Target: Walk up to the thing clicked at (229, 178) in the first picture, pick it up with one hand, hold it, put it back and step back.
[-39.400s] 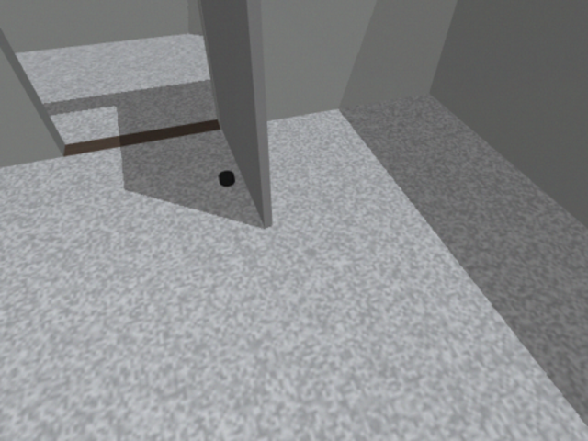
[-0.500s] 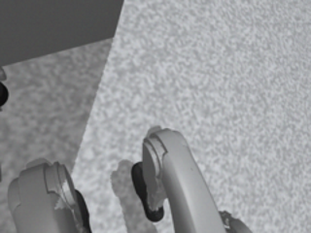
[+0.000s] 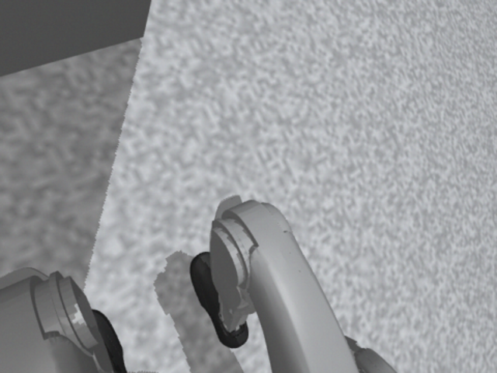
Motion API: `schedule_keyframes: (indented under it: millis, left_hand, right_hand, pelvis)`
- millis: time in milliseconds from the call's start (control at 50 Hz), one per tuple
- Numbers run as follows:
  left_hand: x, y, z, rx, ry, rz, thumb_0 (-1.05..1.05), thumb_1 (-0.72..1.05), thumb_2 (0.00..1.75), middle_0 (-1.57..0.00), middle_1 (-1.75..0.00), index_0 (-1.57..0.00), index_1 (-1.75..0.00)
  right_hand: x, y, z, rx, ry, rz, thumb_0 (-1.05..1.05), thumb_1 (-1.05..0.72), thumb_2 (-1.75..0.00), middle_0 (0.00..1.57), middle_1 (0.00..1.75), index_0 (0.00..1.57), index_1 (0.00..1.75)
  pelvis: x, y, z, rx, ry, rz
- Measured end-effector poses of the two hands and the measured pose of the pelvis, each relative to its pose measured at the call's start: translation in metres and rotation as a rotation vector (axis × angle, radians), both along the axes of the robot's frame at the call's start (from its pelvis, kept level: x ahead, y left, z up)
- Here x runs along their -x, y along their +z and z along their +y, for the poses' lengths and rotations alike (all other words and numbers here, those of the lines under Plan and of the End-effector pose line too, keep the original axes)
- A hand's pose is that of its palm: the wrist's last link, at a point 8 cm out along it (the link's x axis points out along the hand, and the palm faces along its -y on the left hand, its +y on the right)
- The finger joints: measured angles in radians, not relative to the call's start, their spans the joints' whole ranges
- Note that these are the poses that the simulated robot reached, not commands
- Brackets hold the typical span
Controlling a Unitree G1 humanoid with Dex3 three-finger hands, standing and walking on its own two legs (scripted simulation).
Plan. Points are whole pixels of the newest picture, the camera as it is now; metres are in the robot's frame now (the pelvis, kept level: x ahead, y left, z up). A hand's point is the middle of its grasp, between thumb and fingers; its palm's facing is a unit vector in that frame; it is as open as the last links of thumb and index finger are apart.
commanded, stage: rest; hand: left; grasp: from above
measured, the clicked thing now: out of the picture +0.50 +0.30 -0.25
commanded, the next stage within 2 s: open in 1.00 s
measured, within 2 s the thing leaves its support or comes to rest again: rests again in 0.50 s
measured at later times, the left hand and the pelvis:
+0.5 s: hand out of the picture +0.49 +0.28 -0.25, palm faces -0.44 -0.14 -0.89, open 9.3 cm; pelvis +0.00 +0.00 +0.00, yaw -2 degrees
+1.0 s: hand out of the picture +0.49 +0.28 -0.26, palm faces -0.44 -0.14 -0.89, open 9.3 cm; pelvis +0.00 +0.00 +0.00, yaw -3 degrees
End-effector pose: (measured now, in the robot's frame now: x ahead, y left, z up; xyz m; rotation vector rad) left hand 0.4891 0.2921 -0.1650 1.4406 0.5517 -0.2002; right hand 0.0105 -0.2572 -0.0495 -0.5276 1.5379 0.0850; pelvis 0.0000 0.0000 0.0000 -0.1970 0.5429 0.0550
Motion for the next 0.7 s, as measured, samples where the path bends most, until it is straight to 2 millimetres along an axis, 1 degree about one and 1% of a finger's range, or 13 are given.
schedule_keyframes:
  millis: [180, 440, 700]
  left_hand:
    - [0.000, -0.010, -0.002, 0.003, -0.005, -0.014, -0.01, 0.02, 0.53, -0.56, -0.66, -0.73, -0.68]
    - [-0.005, -0.022, -0.005, 0.002, 0.007, -0.013, -0.01, 0.03, 0.49, -0.57, -0.65, -0.75, -0.65]
    - [-0.004, -0.028, -0.006, 0.002, 0.015, -0.005, -0.01, 0.04, 0.48, -0.58, -0.64, -0.75, -0.64]
  right_hand:
    - [0.005, 0.007, 0.004, -0.004, 0.022, 0.011, 0.00, -0.91, -0.89, 0.20, 0.30, 0.20, 0.30]
    - [0.002, 0.011, 0.013, -0.036, 0.058, 0.003, 0.00, -0.91, -0.90, 0.20, 0.30, 0.20, 0.30]
    - [0.003, 0.013, 0.018, -0.054, 0.076, 0.002, 0.00, -0.92, -0.90, 0.20, 0.30, 0.20, 0.30]
  pelvis:
    - [0.001, -0.001, 0.001, 0.013, -0.009, -0.012]
    - [0.001, -0.002, 0.003, 0.028, -0.015, -0.026]
    - [0.002, -0.001, 0.004, 0.039, -0.022, -0.035]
